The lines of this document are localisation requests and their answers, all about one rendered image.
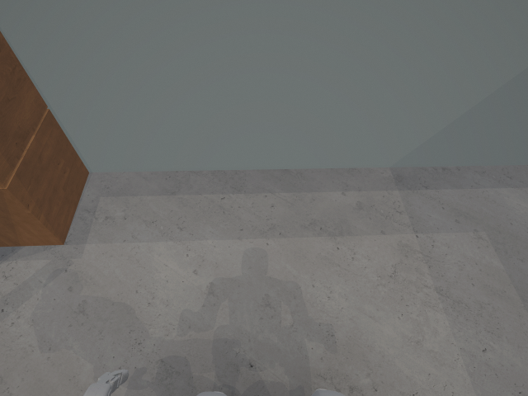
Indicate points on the robot left hand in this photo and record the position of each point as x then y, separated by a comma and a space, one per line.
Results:
107, 383

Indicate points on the cupboard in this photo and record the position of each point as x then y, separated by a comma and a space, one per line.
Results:
41, 175

